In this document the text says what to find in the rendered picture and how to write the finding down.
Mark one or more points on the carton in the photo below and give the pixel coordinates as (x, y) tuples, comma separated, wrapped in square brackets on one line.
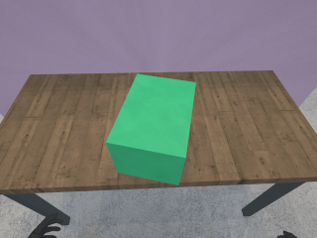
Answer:
[(149, 138)]

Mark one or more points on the left robot hand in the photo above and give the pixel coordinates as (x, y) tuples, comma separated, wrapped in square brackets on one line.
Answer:
[(44, 227)]

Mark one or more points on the table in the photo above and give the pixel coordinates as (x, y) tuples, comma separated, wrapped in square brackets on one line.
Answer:
[(245, 129)]

